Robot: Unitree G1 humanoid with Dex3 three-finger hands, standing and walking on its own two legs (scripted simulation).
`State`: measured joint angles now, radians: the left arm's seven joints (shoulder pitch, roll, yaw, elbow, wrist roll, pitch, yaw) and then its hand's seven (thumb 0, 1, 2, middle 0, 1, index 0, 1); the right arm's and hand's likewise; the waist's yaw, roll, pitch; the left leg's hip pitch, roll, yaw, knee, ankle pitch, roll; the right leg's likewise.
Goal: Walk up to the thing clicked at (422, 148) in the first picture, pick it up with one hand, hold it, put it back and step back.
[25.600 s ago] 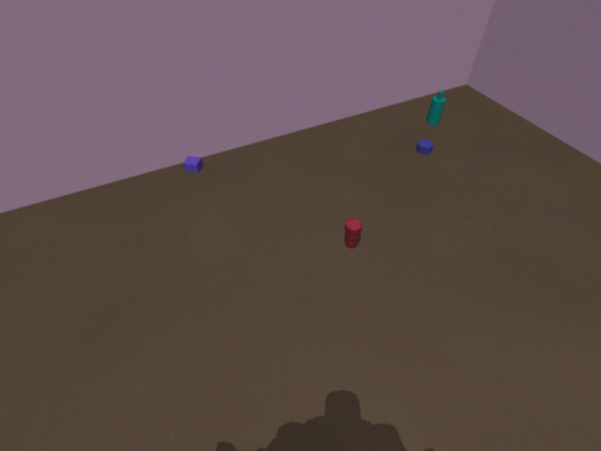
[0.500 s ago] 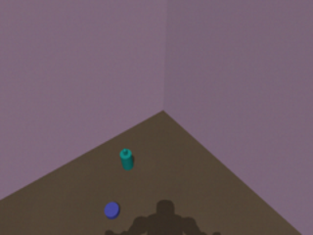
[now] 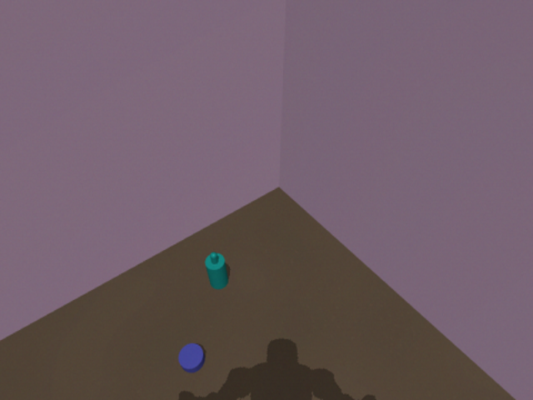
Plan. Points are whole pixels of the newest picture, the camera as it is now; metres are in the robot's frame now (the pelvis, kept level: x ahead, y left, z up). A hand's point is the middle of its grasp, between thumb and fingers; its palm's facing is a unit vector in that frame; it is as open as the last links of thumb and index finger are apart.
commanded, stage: stand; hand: left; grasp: from above
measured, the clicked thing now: (191, 357) +0.43 +0.29 -0.76
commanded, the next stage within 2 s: rise first in 0.22 s
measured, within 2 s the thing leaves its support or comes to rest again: neither
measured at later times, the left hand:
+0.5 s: hand out of the picture +0.13 +0.25 -0.16, palm faces +0.03 -0.95 -0.32, open 8.2 cm
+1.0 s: hand out of the picture +0.12 +0.27 -0.22, palm faces -0.12 -0.89 -0.45, open 14.0 cm
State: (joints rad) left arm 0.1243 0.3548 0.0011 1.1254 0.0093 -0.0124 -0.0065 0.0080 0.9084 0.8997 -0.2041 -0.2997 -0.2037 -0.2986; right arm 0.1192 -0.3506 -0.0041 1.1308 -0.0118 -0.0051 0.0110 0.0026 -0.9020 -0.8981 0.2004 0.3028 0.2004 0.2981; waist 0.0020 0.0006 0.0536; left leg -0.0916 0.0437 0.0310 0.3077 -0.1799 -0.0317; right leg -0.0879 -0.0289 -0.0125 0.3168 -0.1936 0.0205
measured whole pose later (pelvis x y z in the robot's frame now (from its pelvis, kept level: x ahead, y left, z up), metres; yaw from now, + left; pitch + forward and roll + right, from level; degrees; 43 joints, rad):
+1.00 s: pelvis -0.02 +0.01 -0.08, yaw +1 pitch +15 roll -1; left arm 0.18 0.32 0.14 0.59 0.24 0.15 -0.01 0.00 -0.52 1.02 -0.07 -1.06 -0.06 -1.07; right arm 0.19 -0.24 -0.05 0.61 0.01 -0.11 -0.02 0.01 -0.88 -0.89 0.20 0.30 0.20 0.30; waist -0.01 0.00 -0.08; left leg -0.83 0.05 -0.01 1.06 -0.49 -0.02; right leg -0.79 -0.04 -0.02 1.03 -0.50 0.03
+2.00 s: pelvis -0.12 +0.01 -0.40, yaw -4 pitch +31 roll -7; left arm -0.65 0.72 0.17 1.10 1.08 -0.33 0.17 0.00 -0.52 1.03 -0.07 -1.07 -0.07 -1.07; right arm 0.13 -0.28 -0.03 0.75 -0.06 -0.05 0.08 0.00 -0.88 -0.89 0.20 0.30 0.20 0.30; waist -0.08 0.00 -0.07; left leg -2.14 0.03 -0.13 2.22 -0.64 -0.02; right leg -2.06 -0.01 -0.03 2.16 -0.65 0.04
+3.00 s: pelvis -0.09 +0.02 -0.46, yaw -7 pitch +33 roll -9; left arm -0.92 0.87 0.20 1.45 1.31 -0.33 0.38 0.00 -0.53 1.01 -0.07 -1.03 -0.08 -1.02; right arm 0.10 -0.27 0.05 0.75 -0.18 0.00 0.15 0.00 -0.90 -0.90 0.20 0.30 0.20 0.30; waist -0.20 -0.04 -0.01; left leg -2.34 0.02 -0.18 2.45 -0.70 -0.02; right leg -2.24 0.01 -0.05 2.36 -0.70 0.06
